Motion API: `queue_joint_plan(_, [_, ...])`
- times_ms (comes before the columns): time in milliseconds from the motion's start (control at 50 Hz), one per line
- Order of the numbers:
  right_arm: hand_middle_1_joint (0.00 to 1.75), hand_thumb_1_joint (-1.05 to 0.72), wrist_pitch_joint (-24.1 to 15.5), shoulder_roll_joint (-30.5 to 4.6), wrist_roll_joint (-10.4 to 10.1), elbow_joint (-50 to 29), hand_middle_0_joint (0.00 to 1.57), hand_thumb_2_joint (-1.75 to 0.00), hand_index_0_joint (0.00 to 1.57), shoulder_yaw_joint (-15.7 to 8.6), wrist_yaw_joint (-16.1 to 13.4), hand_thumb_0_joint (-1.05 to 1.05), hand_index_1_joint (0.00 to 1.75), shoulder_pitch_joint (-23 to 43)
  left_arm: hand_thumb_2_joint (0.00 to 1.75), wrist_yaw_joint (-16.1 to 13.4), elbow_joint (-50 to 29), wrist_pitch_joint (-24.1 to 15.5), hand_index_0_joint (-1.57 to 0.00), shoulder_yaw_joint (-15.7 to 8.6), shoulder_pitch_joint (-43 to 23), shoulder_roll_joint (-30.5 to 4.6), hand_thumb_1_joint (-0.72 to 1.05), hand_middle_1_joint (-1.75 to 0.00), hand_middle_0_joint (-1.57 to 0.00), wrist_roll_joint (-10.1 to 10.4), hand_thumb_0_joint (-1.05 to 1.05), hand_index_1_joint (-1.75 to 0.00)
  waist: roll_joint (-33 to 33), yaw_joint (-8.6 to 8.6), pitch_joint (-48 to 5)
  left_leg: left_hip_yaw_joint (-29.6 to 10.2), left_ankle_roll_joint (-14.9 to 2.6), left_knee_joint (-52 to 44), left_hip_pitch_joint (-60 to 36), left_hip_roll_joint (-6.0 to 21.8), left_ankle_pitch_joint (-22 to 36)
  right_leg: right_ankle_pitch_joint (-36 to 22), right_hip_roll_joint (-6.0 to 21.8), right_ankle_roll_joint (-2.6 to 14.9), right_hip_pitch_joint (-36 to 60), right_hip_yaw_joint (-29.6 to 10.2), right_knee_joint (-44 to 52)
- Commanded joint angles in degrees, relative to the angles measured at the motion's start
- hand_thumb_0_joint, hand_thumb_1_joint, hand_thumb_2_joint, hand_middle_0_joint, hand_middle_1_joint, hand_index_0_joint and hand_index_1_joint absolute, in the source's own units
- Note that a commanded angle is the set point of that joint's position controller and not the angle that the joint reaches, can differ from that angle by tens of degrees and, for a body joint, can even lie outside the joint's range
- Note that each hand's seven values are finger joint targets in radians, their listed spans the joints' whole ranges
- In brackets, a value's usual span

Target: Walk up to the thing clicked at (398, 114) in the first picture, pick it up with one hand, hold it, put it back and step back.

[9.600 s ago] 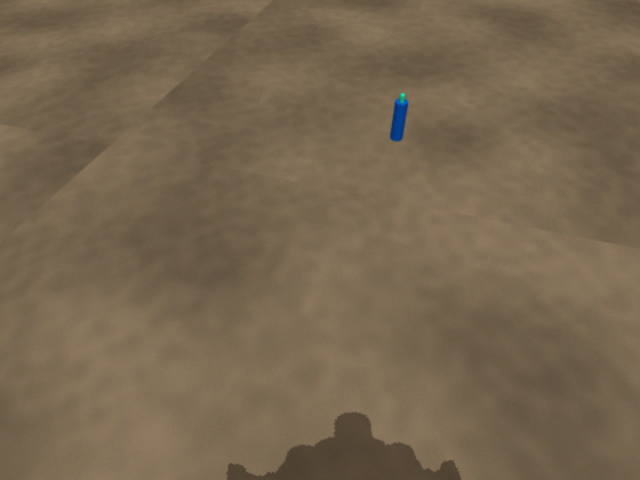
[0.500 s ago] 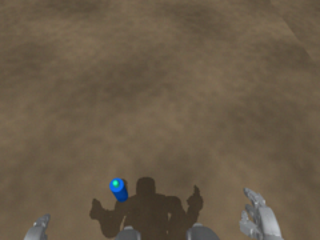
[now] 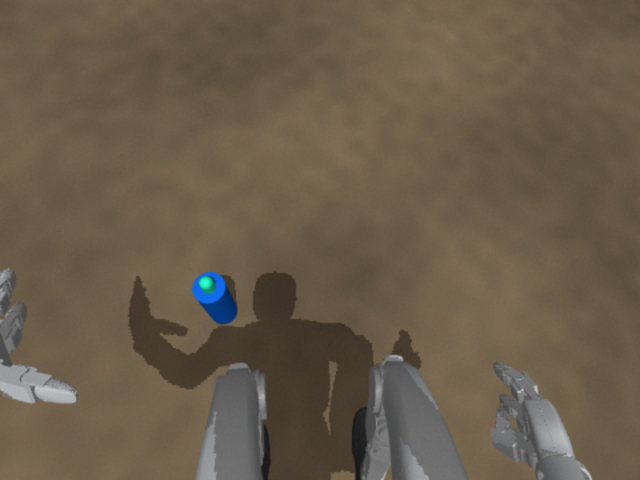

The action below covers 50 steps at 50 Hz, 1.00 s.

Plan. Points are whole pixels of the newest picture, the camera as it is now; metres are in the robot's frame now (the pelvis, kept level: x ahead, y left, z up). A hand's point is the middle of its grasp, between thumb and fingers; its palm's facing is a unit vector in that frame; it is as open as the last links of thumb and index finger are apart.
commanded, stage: go down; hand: left
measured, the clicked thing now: (215, 298) +0.44 +0.21 -0.45
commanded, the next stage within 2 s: approach in 1.54 s
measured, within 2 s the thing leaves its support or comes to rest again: neither
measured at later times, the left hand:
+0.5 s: hand (39, 316) +0.33 +0.38 -0.12, palm faces +0.16 -0.98 -0.15, open 17.4 cm
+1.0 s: hand (42, 303) +0.35 +0.39 -0.14, palm faces +0.14 -0.98 -0.12, open 17.6 cm
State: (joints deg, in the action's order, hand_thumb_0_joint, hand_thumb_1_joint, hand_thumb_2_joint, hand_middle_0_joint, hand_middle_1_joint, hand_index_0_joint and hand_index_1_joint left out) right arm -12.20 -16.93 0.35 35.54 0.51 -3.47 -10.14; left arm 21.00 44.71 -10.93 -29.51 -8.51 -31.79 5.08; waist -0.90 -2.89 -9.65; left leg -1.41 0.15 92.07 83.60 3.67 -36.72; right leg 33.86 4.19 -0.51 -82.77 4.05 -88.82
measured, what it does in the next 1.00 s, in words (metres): lowers itself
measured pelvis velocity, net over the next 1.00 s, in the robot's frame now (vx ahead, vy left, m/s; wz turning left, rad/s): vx -0.04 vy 0.00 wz -0.04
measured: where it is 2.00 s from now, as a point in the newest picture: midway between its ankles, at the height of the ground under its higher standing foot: outside the picture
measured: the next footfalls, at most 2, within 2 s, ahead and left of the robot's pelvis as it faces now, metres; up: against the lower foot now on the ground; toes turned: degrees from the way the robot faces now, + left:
none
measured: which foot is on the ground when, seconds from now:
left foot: down 0.00-1.00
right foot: down 0.00-1.00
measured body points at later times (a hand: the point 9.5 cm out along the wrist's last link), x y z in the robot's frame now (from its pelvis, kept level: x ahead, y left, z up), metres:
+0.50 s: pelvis -0.03 +0.00 -0.09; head +0.17 +0.04 +0.31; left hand +0.32 +0.43 -0.10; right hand +0.13 -0.28 -0.19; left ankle +0.05 +0.12 -0.55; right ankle +0.06 -0.13 -0.55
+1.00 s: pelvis -0.04 +0.00 -0.13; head +0.17 +0.05 +0.26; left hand +0.34 +0.44 -0.13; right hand +0.10 -0.28 -0.24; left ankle +0.05 +0.12 -0.55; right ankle +0.06 -0.13 -0.55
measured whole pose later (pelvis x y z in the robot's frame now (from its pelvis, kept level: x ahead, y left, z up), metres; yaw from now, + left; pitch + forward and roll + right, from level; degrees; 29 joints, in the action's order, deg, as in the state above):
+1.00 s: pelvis -0.04 +0.00 -0.13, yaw -2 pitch +33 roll -6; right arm -11.0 -20.2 2.1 39.0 4.8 -3.2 -8.1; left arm 37.9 59.4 -17.2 -43.1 -30.8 -48.0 8.2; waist -0.8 -4.4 -7.9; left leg -5.2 0.1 117.8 112.5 3.1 -39.2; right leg 35.9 4.7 0.2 -110.2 5.2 -112.9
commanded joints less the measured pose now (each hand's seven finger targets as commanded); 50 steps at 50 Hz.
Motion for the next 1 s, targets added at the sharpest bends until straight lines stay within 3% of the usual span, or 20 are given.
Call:
queue_joint_plan(0, [0.3, -0.88, -1.9, -11.6, -0.2, -5.1, 0.2, -0.89, 0.2, -4.2, -1.0, 0.0, 0.3, -3.4, 0.03, 3.0, -4.5, -6.3, -0.04, -9.1, -7.8, -20.7, -0.49, -0.02, -0.04, 2.4, 0.0, -0.02, 8.0, 2.73, -26.5, -2.6, -0.67, -10.4, -15.1, -2.3, 14.2, -10.5, -2.3, 2.33, 9.7, -2.5, 5.9])
queue_joint_plan(120, [0.3, -0.88, -1.8, -12.7, 0.3, -3.6, 0.2, -0.89, 0.2, -3.4, -1.3, 0.0, 0.3, -3.6, 0.06, 7.4, -1.4, -9.7, -0.04, -11.0, -18.2, -25.6, -0.48, -0.04, -0.03, 2.7, 0.0, -0.03, 9.9, 0.95, -27.7, -3.4, -0.78, -6.5, -10.8, -2.1, 7.8, -5.8, -2.2, 2.37, 2.1, -2.3, 1.5])
queue_joint_plan(140, [0.3, -0.87, -1.6, -12.7, 0.4, -3.8, 0.2, -0.89, 0.2, -3.3, -1.3, 0.0, 0.3, -3.4, 0.07, 7.8, -2.9, -10.3, -0.03, -12.5, -20.5, -28.6, -0.47, -0.04, -0.03, 2.9, 0.0, -0.04, 9.5, 1.28, -28.4, -3.0, -0.99, -5.8, -8.4, -2.2, 5.0, -3.7, -2.0, 2.09, 3.3, -3.1, 1.9])
queue_joint_plan(180, [0.3, -0.87, -1.5, -13.0, 0.6, -3.5, 0.2, -0.89, 0.2, -3.0, -1.4, 0.0, 0.3, -3.2, 0.07, 8.9, 0.5, -10.0, -0.04, -12.4, -19.2, -27.9, -0.49, -0.05, -0.03, 2.9, 0.0, -0.04, 9.3, 1.41, -28.5, -2.7, -1.04, -4.9, -8.1, -2.2, 5.3, -3.6, -2.1, 2.09, 2.4, -3.3, 1.6])
queue_joint_plan(220, [0.3, -0.87, -1.4, -13.2, 0.5, -3.6, 0.2, -0.89, 0.2, -2.6, -1.3, 0.0, 0.3, -3.0, 0.08, 9.9, 0.4, -10.0, -0.03, -13.2, -21.1, -29.8, -0.47, -0.05, -0.03, 3.2, 0.0, -0.04, 10.4, 1.69, -28.4, -3.3, -1.02, -4.9, -6.1, -2.1, 2.1, -1.4, -2.1, 2.08, 0.5, -2.8, 0.2])
queue_joint_plan(280, [0.3, -0.88, -1.2, -13.6, 0.5, -3.0, 0.2, -0.9, 0.2, -2.0, -1.3, 0.0, 0.3, -3.5, 0.07, 10.9, 3.0, -9.6, -0.04, -14.9, -19.6, -31.1, -0.52, -0.05, -0.03, 3.5, 0.0, -0.05, 10.4, 2.03, -30.6, -3.4, -0.86, -2.6, -6.1, -2.2, 6.8, -4.8, -2.3, 2.37, -0.2, -1.7, -2.5])
queue_joint_plan(320, [0.3, -0.88, -1.0, -13.9, 0.5, -2.8, 0.2, -0.9, 0.2, -1.8, -1.2, 0.0, 0.3, -3.2, 0.08, 11.6, 3.0, -9.6, -0.04, -14.9, -20.6, -31.8, -0.53, -0.05, -0.03, 3.6, 0.0, -0.05, 11.8, 2.46, -30.3, -3.5, -0.83, -2.1, -6.3, -2.1, 6.8, -4.7, -2.4, 2.57, -2.8, -1.2, -3.8])
queue_joint_plan(340, [0.3, -0.88, -1.0, -14.2, 0.5, -2.8, 0.2, -0.9, 0.2, -1.9, -1.4, 0.0, 0.3, -3.2, 0.07, 12.1, 2.8, -9.6, -0.04, -14.5, -22.2, -31.6, -0.52, -0.06, -0.03, 3.7, 0.0, -0.05, 12.0, 1.64, -29.7, -3.6, -0.87, -1.5, -5.6, -2.1, 5.9, -4.2, -2.3, 2.57, -3.6, -1.1, -4.2])
queue_joint_plan(440, [0.3, -0.88, -1.0, -14.2, 0.7, -2.2, 0.2, -0.9, 0.2, -1.3, -1.2, 0.0, 0.3, -3.8, 0.09, 13.1, 3.0, -9.8, -0.03, -16.6, -23.2, -34.7, -0.56, -0.06, -0.03, 4.4, 0.0, -0.06, 9.7, 1.85, -31.4, -2.3, -1.23, 2.6, -1.3, -2.3, 9.8, -6.5, -2.4, 2.44, -1.5, -1.4, -5.7])
queue_joint_plan(500, [0.3, -0.88, -0.9, -15.1, 1.0, -1.6, 0.2, -0.9, 0.2, -1.7, -1.3, 0.0, 0.3, -3.9, 0.09, 14.0, 2.8, -9.9, -0.03, -16.6, -25.4, -35.0, -0.56, -0.07, -0.04, 4.5, 0.0, -0.07, 11.9, 1.71, -31.3, -2.5, -1.05, 3.3, -2.1, -2.2, 9.1, -5.9, -2.4, 2.66, -4.4, -1.3, -7.1])
queue_joint_plan(540, [0.3, -0.88, -0.9, -15.3, 1.1, -1.1, 0.2, -0.9, 0.2, -1.7, -1.3, 0.0, 0.3, -4.2, 0.09, 14.5, 3.3, -10.0, -0.03, -16.3, -27.4, -35.8, -0.56, -0.07, -0.03, 4.3, 0.0, -0.07, 12.1, 0.76, -30.7, -2.7, -1.05, 4.2, -0.9, -2.1, 7.8, -5.2, -2.4, 2.58, -5.7, -1.1, -8.1])
queue_joint_plan(600, [0.3, -0.88, -0.8, -15.4, 1.2, -1.4, 0.2, -0.9, 0.2, -1.4, -1.1, 0.0, 0.3, -4.1, 0.08, 14.7, 2.9, -9.9, -0.04, -17.5, -28.2, -37.5, -0.6, -0.07, -0.04, 4.4, 0.0, -0.07, 11.8, 1.64, -31.8, -2.6, -1.11, 4.9, 0.4, -2.1, 6.7, -4.2, -2.5, 2.53, -5.8, -1.0, -8.9])
queue_joint_plan(720, [0.3, -0.88, -0.6, -15.9, 1.3, -0.2, 0.2, -0.9, 0.2, -1.4, -1.1, 0.0, 0.3, -5.1, 0.09, 15.8, 3.7, -9.4, -0.04, -16.5, -30.7, -37.6, -0.61, -0.07, -0.04, 4.5, 0.0, -0.07, 12.9, 0.66, -31.5, -3.0, -1.03, 6.1, 1.5, -2.0, 5.3, -3.2, -2.4, 2.55, -8.6, -0.5, -10.8])
queue_joint_plan(740, [0.3, -0.88, -0.6, -16.3, 1.3, -0.6, 0.2, -0.9, 0.2, -1.3, -1.1, 0.0, 0.3, -4.7, 0.08, 15.8, 2.8, -9.5, -0.04, -17.9, -30.2, -39.2, -0.61, -0.07, -0.04, 4.6, 0.0, -0.07, 13.8, 1.84, -32.6, -3.1, -0.9, 6.3, 0.2, -2.0, 6.9, -4.6, -2.4, 2.71, -8.9, -0.3, -11.5])
queue_joint_plan(760, [0.3, -0.88, -0.5, -16.2, 1.3, -0.6, 0.2, -0.9, 0.2, -1.1, -1.0, 0.0, 0.3, -4.5, 0.08, 15.7, 2.7, -9.4, -0.04, -17.7, -30.8, -39.9, -0.61, -0.06, -0.04, 4.5, 0.0, -0.07, 13.6, 1.55, -32.2, -3.2, -0.95, 6.3, 0.9, -2.0, 6.1, -3.8, -2.4, 2.62, -8.7, -0.2, -11.5])
queue_joint_plan(800, [0.3, -0.88, -0.5, -16.1, 1.2, 0.0, 0.2, -0.9, 0.2, -1.1, -1.0, 0.0, 0.3, -4.9, 0.07, 16.0, 4.5, -9.1, -0.04, -16.9, -30.5, -38.0, -0.61, -0.06, -0.04, 4.7, 0.0, -0.06, 13.1, 0.89, -30.9, -3.4, -1.04, 6.5, 1.8, -2.1, 4.9, -3.0, -2.4, 2.62, -10.4, 0.1, -12.0])
queue_joint_plan(880, [0.3, -0.88, -0.4, -16.4, 1.2, 0.2, 0.2, -0.9, 0.2, -0.9, -0.9, 0.0, 0.3, -5.0, 0.07, 16.2, 4.1, -9.3, -0.04, -18.0, -31.2, -40.1, -0.61, -0.05, -0.04, 4.8, 0.0, -0.06, 13.5, 1.21, -31.5, -3.8, -0.92, 7.3, 2.2, -2.0, 5.3, -3.3, -2.3, 2.61, -11.3, 0.4, -13.4])
queue_joint_plan(980, [0.3, -0.88, -0.2, -16.6, 1.3, 0.5, 0.2, -0.9, 0.2, -0.9, -0.9, 0.0, 0.3, -5.3, 0.07, 17.0, 4.3, -9.5, -0.04, -17.6, -32.5, -39.9, -0.61, -0.06, -0.04, 5.2, 0.0, -0.06, 13.7, 1.04, -31.5, -3.3, -1.02, 8.8, 2.4, -2.1, 6.0, -3.7, -2.3, 2.68, -12.4, 0.2, -14.1])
